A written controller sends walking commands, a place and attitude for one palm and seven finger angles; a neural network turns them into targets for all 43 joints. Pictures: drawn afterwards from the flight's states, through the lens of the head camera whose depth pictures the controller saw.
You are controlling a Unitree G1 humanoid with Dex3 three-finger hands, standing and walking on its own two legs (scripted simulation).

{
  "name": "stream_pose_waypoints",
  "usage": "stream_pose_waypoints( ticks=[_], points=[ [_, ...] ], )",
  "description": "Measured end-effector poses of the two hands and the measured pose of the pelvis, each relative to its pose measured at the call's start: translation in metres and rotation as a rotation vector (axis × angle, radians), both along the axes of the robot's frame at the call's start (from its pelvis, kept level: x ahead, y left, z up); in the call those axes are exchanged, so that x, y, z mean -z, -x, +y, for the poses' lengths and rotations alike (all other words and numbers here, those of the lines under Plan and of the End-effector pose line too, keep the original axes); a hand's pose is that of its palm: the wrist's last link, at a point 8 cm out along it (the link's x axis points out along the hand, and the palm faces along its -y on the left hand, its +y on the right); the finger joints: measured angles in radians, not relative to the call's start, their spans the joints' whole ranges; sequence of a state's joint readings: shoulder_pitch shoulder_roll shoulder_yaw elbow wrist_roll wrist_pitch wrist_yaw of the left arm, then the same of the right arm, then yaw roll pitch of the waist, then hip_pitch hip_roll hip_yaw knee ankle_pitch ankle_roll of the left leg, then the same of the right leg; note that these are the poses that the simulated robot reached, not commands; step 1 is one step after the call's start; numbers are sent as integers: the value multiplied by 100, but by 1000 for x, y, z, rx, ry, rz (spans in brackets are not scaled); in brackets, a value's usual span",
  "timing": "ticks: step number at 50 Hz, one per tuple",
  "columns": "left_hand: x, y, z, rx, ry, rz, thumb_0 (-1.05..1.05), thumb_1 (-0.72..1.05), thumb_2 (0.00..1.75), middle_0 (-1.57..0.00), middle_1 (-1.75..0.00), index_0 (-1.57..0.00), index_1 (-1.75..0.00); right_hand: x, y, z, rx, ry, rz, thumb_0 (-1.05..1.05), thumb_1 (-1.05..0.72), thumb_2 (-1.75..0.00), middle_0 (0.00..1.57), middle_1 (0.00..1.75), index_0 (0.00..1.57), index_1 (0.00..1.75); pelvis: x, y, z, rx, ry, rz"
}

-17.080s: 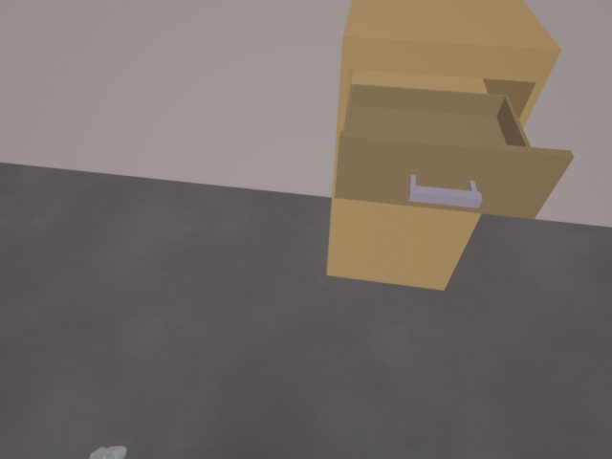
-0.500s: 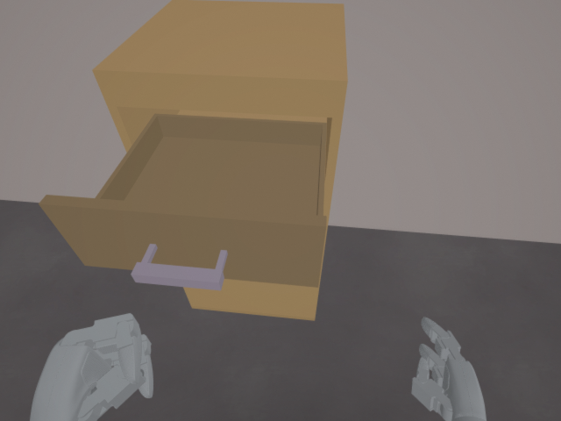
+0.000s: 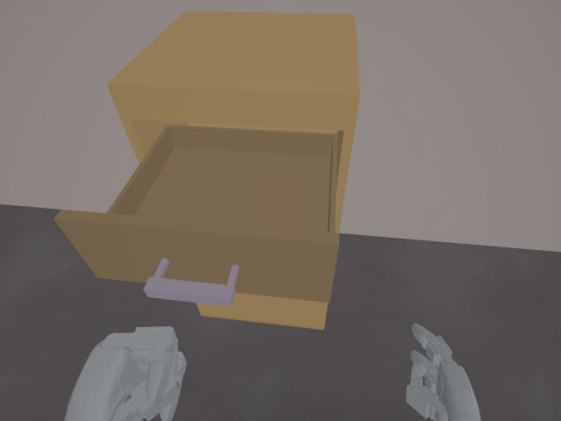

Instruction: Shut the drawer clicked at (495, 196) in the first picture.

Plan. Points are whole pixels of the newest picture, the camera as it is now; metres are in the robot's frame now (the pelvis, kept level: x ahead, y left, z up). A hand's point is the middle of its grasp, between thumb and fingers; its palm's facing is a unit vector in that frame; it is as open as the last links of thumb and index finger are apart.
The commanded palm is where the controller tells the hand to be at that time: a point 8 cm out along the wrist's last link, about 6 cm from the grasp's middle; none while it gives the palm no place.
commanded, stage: raise the hand and make a fist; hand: left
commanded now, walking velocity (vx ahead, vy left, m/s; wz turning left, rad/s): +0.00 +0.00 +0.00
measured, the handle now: (194, 279) +0.31 +0.16 +0.03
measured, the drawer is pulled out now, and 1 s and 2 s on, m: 0.27 0.27 0.27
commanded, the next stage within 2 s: bring the fist close to the handle in 0.16 s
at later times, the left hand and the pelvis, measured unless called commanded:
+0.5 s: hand (178, 386) +0.14 +0.12 +0.11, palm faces +0.00 -1.00 -0.08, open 3.3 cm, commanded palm +0.11 +0.18 +0.11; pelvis -0.01 -0.03 +0.00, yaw +1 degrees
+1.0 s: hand (193, 368) +0.18 +0.12 +0.06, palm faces -0.04 -1.00 -0.04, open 3.3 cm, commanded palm +0.15 +0.18 +0.06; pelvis -0.01 -0.02 -0.01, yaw +0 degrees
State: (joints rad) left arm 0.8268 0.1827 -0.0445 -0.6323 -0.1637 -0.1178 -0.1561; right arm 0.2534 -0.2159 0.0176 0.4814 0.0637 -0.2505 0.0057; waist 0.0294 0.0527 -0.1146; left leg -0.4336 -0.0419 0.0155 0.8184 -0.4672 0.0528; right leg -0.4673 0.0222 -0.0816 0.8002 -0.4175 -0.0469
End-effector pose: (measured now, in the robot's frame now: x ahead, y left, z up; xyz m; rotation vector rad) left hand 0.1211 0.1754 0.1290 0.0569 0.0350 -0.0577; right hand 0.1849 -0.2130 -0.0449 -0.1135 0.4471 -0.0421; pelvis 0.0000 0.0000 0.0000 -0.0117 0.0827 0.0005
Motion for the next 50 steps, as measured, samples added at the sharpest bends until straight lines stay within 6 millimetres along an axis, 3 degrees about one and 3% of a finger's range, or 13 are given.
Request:
stream_pose_waypoints(
  ticks=[12,23,35,50],
  points=[
    [-9,1,-1,-36,-31,-76,2,90,90,-140,-160,-140,-160,6,1,-11,0,-9,3,2,-90,-89,20,30,20,30,2,4,-12,-6,-3,3],
    [13,1,0,-54,-24,-14,2,90,90,-140,-160,-140,-160,9,11,-31,20,16,21,2,-90,-89,20,30,20,30,2,10,-25,-12,-8,7],
    [35,-21,3,-31,-22,-16,2,90,90,-140,-160,-140,-160,23,28,-49,50,50,99,2,-90,-89,20,30,20,30,5,14,-30,-11,-12,40],
    [65,-38,4,-16,20,-6,2,90,90,-140,-160,-140,-160,34,29,-38,48,68,143,2,-90,-89,20,30,20,30,15,13,-16,-5,-6,91]
  ],
)
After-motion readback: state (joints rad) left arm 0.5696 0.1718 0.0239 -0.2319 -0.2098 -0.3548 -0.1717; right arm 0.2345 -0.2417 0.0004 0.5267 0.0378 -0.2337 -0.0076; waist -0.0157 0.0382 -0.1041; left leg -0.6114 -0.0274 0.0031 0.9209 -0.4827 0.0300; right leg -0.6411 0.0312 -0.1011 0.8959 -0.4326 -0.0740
